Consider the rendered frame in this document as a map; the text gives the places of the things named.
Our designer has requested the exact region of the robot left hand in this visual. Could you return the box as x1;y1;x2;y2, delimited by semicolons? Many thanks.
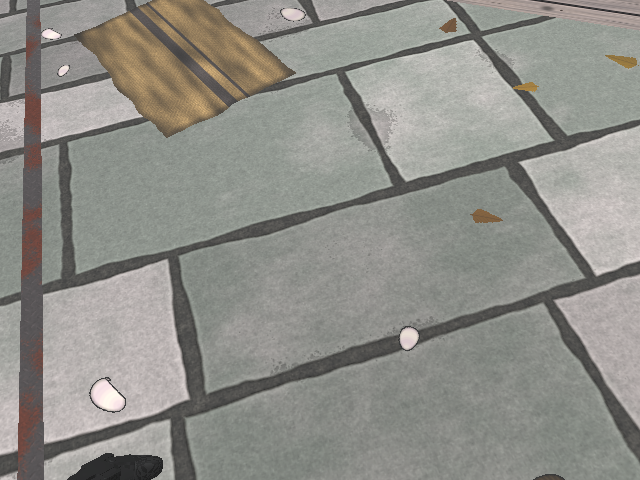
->
67;453;163;480

